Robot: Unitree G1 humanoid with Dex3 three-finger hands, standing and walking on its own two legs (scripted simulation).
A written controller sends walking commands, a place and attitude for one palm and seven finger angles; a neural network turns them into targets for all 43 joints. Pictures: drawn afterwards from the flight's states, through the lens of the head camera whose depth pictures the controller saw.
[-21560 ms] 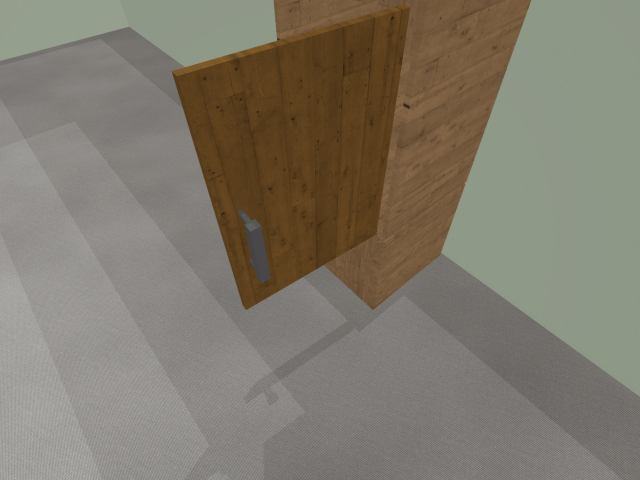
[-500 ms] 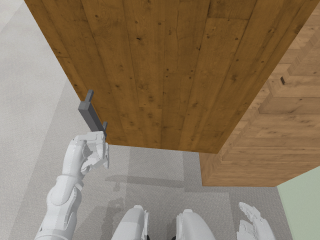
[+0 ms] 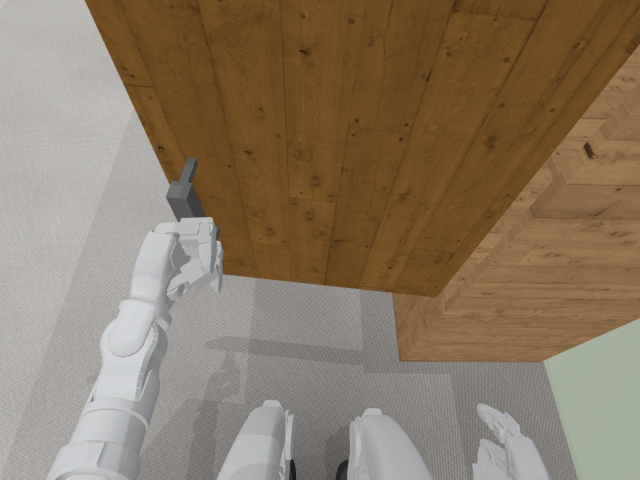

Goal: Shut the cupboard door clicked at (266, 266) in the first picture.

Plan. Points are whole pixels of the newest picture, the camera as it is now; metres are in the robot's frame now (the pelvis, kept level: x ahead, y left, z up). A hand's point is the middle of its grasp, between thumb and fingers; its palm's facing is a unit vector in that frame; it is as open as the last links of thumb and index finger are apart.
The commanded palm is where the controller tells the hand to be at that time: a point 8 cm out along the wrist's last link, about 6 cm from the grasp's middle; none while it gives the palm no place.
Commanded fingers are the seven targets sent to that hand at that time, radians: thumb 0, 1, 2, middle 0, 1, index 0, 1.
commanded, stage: push the door shut along its arc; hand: left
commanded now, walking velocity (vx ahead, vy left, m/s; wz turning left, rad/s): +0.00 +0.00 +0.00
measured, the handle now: (200, 216) +0.43 +0.18 +0.03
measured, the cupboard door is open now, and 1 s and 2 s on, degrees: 84 69 53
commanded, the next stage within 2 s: pull the fist back off the door in 1.58 s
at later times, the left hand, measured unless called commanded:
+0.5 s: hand (236, 227) +0.42 +0.13 +0.03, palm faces -0.25 -0.97 -0.04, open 3.1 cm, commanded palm +0.42 +0.16 +0.03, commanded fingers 0.00 0.90 0.90 -1.30 -1.50 -1.30 -1.50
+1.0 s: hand (283, 186) +0.48 +0.07 +0.04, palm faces -0.39 -0.92 -0.05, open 3.1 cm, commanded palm +0.48 +0.12 +0.03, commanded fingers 0.00 0.90 0.90 -1.30 -1.50 -1.30 -1.50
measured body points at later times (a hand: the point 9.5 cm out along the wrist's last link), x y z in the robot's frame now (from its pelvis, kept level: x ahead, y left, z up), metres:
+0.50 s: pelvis +0.00 +0.01 +0.00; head +0.12 +0.03 +0.44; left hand +0.42 +0.18 +0.04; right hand +0.10 -0.26 -0.11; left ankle +0.04 +0.08 -0.60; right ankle +0.03 -0.09 -0.60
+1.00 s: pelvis +0.00 -0.01 -0.01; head +0.14 +0.00 +0.41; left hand +0.50 +0.13 +0.04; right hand +0.04 -0.27 -0.13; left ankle +0.04 +0.08 -0.60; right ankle +0.03 -0.09 -0.60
